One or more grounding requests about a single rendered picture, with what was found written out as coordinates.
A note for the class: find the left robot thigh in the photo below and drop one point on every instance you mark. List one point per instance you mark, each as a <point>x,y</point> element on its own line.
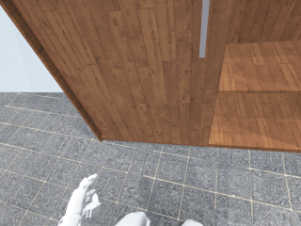
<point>134,219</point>

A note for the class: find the robot left hand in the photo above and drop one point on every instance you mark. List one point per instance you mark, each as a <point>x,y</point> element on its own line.
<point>80,198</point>

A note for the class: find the robot left forearm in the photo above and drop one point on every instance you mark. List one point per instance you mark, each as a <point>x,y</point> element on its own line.
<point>71,219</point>

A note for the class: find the handle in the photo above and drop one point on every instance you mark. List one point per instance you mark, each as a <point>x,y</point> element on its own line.
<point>203,28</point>

